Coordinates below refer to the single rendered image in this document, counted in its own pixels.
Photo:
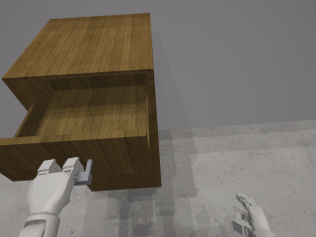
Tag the left robot forearm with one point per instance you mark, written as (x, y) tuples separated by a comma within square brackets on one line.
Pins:
[(40, 225)]

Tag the handle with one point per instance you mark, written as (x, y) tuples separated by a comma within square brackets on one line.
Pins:
[(84, 178)]

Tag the left robot hand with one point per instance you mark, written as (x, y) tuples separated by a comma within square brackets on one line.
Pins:
[(51, 189)]

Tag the right robot hand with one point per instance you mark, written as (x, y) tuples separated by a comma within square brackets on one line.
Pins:
[(245, 223)]

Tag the cabinet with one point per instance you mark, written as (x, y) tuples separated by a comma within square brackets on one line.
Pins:
[(90, 46)]

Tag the drawer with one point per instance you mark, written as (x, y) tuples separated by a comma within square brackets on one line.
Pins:
[(104, 118)]

